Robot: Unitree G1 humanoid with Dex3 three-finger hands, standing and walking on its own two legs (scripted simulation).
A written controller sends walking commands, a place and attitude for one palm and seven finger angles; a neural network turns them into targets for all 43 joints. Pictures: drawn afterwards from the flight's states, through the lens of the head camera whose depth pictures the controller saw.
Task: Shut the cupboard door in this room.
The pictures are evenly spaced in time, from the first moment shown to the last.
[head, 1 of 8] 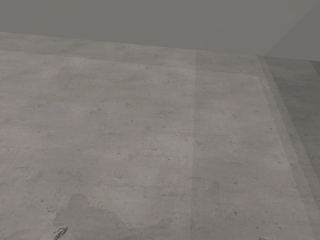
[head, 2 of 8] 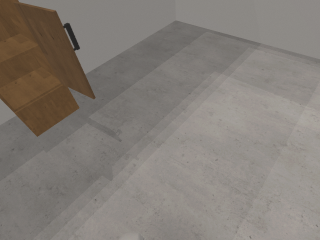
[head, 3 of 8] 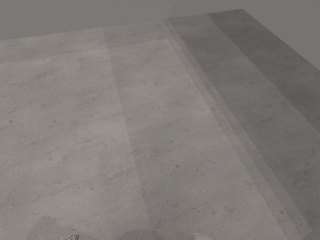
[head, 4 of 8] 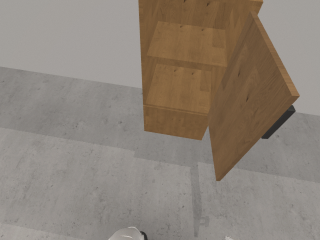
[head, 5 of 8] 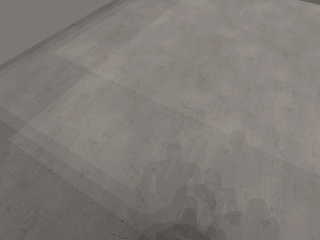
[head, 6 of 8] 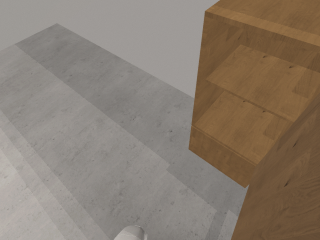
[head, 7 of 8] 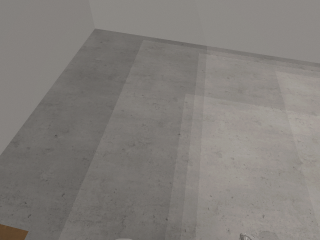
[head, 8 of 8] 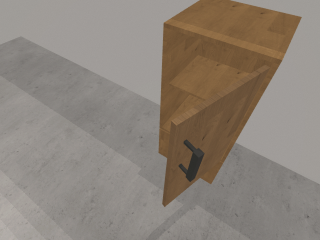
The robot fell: no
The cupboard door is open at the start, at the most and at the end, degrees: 98 100 72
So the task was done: no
